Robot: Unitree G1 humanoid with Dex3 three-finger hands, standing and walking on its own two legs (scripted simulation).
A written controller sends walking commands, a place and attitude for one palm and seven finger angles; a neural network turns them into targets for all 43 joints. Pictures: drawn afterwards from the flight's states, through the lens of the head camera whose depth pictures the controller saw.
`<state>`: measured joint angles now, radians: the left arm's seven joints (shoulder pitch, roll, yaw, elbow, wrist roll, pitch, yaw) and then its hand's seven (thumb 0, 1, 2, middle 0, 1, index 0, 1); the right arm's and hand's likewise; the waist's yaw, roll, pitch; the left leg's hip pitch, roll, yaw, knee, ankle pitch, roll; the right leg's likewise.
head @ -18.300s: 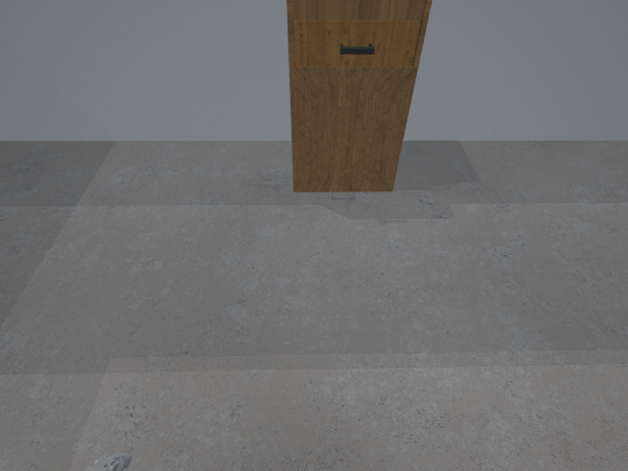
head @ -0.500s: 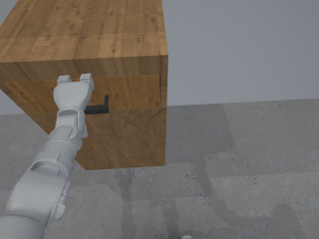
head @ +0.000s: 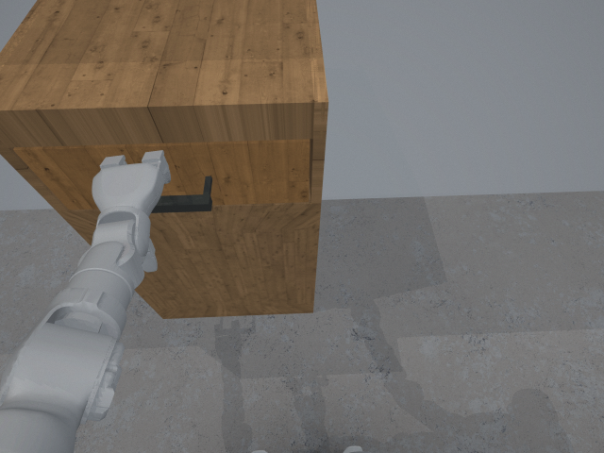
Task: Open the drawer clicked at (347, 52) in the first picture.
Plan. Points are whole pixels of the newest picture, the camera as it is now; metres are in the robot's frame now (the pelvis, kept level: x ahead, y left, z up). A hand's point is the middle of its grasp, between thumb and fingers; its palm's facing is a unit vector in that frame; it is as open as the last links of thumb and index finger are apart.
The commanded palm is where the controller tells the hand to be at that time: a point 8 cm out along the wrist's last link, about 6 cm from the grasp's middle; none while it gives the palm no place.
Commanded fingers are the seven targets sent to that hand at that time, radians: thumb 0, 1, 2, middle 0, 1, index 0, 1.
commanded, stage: move the hooked fingers above the handle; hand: left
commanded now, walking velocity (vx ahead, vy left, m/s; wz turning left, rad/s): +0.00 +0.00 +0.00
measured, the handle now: (175, 193) +0.52 +0.21 -0.03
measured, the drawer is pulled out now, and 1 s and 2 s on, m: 0.00 0.00 0.00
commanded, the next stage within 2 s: lower the fingers behind the handle in 0.56 s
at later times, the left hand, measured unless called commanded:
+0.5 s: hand (156, 222) +0.44 +0.21 +0.01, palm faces -0.16 -0.07 -0.98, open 13.8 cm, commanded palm +0.44 +0.21 +0.08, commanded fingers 0.00 -0.50 0.30 -0.30 -1.20 -0.30 -1.20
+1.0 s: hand (165, 209) +0.46 +0.20 +0.01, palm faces -0.07 -0.08 -0.99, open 13.8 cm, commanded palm +0.44 +0.21 +0.06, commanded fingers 0.00 -0.50 0.30 -0.30 -1.20 -0.30 -1.20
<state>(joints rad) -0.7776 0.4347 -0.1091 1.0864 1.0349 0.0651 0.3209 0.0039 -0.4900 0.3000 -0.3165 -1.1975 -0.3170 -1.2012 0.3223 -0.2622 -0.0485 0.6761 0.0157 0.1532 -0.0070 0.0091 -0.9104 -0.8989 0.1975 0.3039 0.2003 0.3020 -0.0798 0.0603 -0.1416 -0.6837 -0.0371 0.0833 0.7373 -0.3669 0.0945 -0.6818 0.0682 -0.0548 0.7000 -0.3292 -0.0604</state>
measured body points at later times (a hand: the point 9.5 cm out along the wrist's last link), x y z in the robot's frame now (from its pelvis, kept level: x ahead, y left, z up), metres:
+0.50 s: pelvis +0.01 +0.01 +0.01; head +0.08 +0.00 +0.45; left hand +0.44 +0.21 +0.06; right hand +0.05 -0.26 -0.13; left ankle -0.01 +0.06 -0.71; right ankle -0.01 -0.08 -0.71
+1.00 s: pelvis +0.01 +0.00 -0.01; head +0.09 +0.01 +0.44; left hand +0.46 +0.20 +0.06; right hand +0.02 -0.27 -0.13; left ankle -0.01 +0.06 -0.71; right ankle -0.01 -0.08 -0.71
